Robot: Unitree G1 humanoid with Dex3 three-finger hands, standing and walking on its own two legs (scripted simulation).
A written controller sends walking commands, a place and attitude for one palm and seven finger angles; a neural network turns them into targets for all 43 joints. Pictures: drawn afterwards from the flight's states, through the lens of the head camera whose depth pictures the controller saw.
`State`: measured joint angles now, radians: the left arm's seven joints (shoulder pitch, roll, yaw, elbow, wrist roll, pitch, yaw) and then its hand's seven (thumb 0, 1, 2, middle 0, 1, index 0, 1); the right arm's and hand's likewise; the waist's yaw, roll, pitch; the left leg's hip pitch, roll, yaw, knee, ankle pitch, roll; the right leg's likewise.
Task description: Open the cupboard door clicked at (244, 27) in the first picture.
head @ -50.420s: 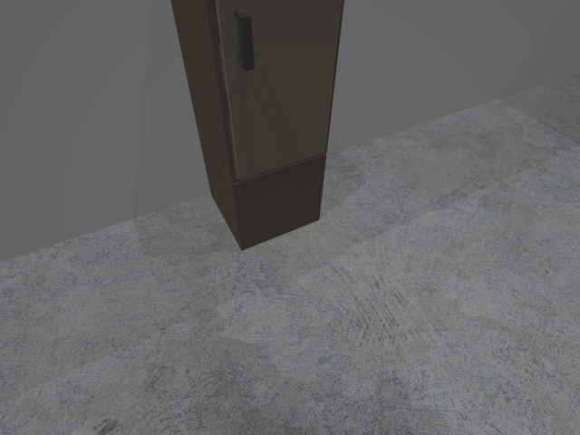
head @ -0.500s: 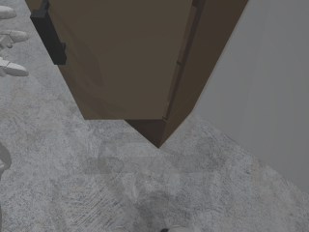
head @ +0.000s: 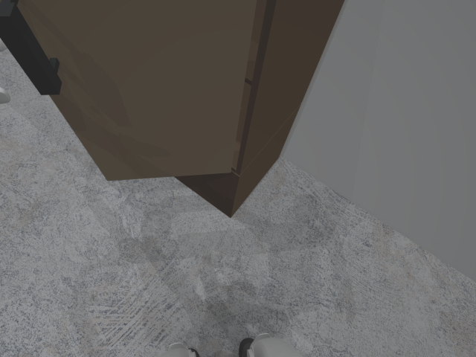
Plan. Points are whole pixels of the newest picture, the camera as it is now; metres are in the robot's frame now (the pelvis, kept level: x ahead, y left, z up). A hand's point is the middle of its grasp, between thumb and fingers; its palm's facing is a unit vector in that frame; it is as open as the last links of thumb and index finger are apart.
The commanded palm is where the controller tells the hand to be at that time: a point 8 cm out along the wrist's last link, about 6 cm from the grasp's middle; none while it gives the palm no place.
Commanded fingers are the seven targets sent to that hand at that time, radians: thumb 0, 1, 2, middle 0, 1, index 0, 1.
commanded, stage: move the hooked fingers beside the handle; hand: left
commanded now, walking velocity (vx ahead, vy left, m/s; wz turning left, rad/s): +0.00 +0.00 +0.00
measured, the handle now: (32, 43) +0.56 +0.23 +0.15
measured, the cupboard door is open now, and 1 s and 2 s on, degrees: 43 43 43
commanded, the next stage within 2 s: slide the fingers in behind the handle in 0.10 s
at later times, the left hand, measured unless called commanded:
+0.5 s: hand out of the picture +0.51 +0.29 +0.16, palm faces -0.04 -1.00 +0.03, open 14.0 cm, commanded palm +0.50 +0.33 +0.15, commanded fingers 0.00 -0.50 0.30 -0.30 -1.20 -0.30 -1.20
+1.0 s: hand (10, 63) +0.51 +0.24 +0.16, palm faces -0.02 -1.00 +0.01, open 14.0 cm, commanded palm +0.50 +0.29 +0.15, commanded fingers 0.00 -0.50 0.30 -0.30 -1.20 -0.30 -1.20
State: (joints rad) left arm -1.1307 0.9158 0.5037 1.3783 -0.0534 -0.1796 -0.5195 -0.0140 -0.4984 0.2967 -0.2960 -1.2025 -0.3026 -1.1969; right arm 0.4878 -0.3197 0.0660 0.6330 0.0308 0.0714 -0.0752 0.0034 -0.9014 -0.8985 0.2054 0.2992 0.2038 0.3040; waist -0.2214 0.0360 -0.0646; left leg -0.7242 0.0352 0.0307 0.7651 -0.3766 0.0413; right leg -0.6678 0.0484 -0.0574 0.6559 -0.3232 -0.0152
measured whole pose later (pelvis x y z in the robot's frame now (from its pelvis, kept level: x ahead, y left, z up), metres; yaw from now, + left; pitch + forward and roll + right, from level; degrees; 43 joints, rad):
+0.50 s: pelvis +0.01 +0.02 +0.00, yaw +1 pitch +19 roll -4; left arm -1.07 0.78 0.46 1.27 -0.11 -0.19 -0.52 -0.01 -0.50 0.30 -0.29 -1.20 -0.30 -1.20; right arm 0.43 -0.30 0.05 0.62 0.02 0.07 -0.05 0.00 -0.90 -0.90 0.21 0.30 0.20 0.30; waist -0.18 0.03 -0.09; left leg -0.71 0.02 0.02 0.78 -0.40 0.06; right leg -0.64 0.03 -0.07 0.64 -0.34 0.00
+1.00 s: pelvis +0.00 +0.01 +0.00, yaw +1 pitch +17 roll -3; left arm -1.09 0.71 0.42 1.29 -0.10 -0.22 -0.41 -0.01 -0.50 0.30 -0.29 -1.20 -0.30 -1.20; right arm 0.46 -0.30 0.05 0.66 0.02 0.05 -0.04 0.00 -0.90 -0.90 0.21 0.30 0.20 0.30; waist -0.19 0.04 -0.08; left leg -0.70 0.02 0.02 0.78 -0.38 0.05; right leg -0.64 0.03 -0.07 0.67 -0.34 -0.01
